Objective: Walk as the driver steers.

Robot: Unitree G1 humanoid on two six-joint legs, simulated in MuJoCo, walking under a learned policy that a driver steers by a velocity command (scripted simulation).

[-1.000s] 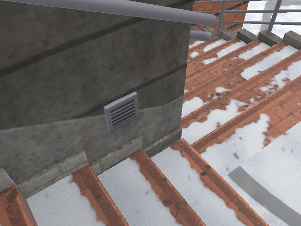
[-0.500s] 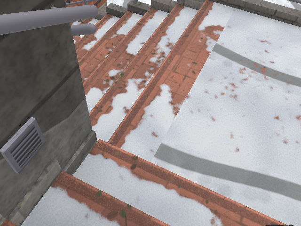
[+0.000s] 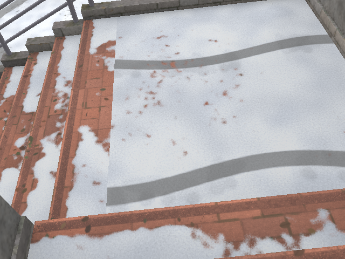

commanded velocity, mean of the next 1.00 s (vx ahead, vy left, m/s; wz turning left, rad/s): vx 0.00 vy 0.00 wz -0.27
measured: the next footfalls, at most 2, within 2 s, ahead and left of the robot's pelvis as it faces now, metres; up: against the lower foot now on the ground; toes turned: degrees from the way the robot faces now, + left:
left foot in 0.26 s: +0.07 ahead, +0.09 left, +0.00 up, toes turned -23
right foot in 0.72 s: +0.03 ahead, -0.09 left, +0.00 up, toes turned -18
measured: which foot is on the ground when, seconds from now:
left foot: up 0.00-0.24, down 0.26-0.74, up 0.76-1.00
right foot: down 0.00-0.26, up 0.28-0.70, down 0.72-1.00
